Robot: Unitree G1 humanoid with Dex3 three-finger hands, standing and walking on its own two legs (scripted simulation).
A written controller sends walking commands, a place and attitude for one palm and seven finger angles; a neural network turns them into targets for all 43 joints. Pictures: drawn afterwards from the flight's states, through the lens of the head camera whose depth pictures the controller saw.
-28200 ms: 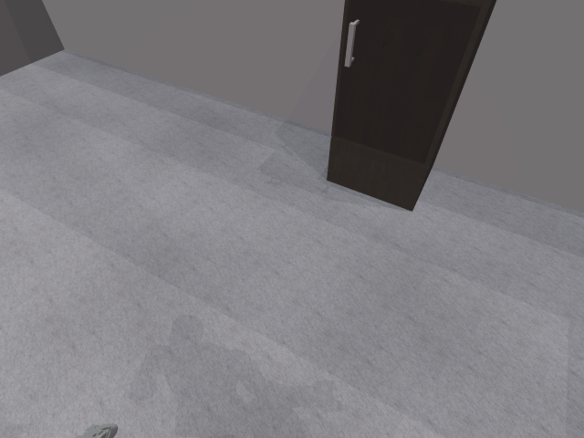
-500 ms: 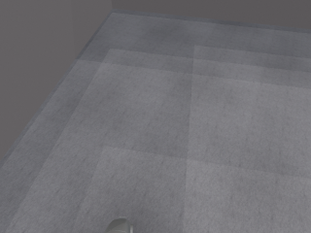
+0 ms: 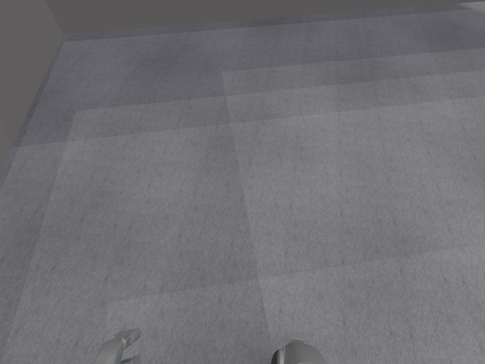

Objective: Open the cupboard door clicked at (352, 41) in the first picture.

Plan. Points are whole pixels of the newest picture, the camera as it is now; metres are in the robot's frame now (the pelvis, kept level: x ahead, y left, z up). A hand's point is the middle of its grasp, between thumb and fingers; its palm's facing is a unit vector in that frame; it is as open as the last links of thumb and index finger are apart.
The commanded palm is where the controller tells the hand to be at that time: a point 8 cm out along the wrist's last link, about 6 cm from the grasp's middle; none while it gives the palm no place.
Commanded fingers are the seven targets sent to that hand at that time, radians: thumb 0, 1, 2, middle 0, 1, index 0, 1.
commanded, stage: walk to a spot facing it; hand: left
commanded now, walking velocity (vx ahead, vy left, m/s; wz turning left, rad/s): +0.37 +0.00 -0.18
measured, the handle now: out of the picture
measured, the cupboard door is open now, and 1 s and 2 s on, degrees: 44 44 44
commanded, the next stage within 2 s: turn to face it in 0.38 s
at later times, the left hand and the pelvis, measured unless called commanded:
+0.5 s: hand (180, 340) +0.19 +0.13 -0.18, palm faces +0.10 -0.98 -0.16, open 7.3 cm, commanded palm none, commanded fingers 0.00 0.90 0.90 -0.20 -0.30 -0.20 -0.30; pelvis +0.25 -0.03 -0.01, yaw +2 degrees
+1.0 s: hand (183, 214) +0.45 +0.15 -0.15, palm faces +0.27 -0.92 -0.28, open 7.3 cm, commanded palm none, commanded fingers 0.00 0.90 0.90 -0.20 -0.30 -0.20 -0.30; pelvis +0.38 -0.07 -0.01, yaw +16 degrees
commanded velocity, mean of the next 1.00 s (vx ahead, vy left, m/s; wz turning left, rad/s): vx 0.14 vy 0.00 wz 0.37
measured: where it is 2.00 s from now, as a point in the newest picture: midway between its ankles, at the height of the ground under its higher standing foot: (269, 287)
